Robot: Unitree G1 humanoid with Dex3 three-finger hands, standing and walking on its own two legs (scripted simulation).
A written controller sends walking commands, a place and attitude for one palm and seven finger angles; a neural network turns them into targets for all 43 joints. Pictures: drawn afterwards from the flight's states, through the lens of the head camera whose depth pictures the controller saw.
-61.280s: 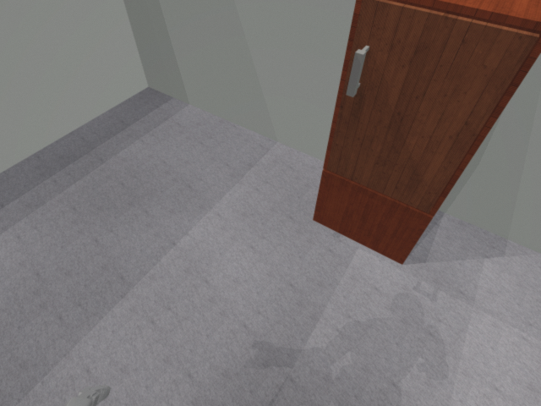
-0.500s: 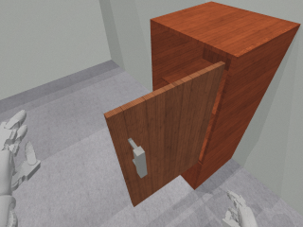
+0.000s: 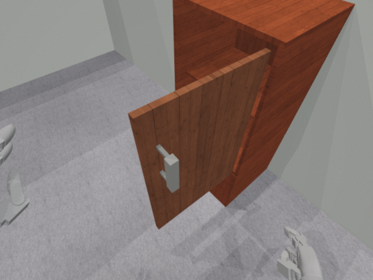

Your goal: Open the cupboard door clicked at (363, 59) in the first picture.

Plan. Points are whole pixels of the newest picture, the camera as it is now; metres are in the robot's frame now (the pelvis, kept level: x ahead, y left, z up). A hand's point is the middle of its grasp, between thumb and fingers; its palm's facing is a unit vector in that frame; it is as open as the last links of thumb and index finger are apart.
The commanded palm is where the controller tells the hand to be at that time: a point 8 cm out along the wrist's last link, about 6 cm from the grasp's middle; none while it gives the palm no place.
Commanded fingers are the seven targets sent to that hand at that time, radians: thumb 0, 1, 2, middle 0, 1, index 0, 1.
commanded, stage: step back with the hand held close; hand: left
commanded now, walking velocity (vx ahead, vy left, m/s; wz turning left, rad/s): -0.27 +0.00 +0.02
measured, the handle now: (167, 168) +0.36 +0.07 +0.02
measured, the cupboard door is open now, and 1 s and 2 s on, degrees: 87 87 87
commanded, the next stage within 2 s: stop stepping back and stand still in 0.92 s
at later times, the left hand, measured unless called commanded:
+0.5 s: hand out of the picture +0.10 +0.29 +0.17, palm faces +0.50 -0.71 -0.49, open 7.4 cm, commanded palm +0.03 +0.32 +0.18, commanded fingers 0.00 0.90 0.90 -0.20 -0.30 -0.20 -0.30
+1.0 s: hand out of the picture +0.01 +0.25 +0.17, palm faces +0.34 -0.79 -0.52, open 7.4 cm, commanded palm -0.06 +0.28 +0.18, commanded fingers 0.00 0.90 0.90 -0.20 -0.30 -0.20 -0.30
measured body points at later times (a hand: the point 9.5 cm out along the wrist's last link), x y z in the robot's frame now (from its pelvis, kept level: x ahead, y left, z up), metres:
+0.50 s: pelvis -0.09 +0.01 -0.02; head -0.07 +0.03 +0.43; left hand +0.07 +0.33 +0.20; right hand +0.08 -0.22 -0.10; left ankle +0.02 +0.10 -0.74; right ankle -0.06 -0.12 -0.71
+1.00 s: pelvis -0.20 -0.01 -0.01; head -0.18 +0.01 +0.44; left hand -0.01 +0.29 +0.19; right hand +0.00 -0.25 -0.05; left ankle -0.03 +0.09 -0.74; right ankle -0.25 -0.11 -0.71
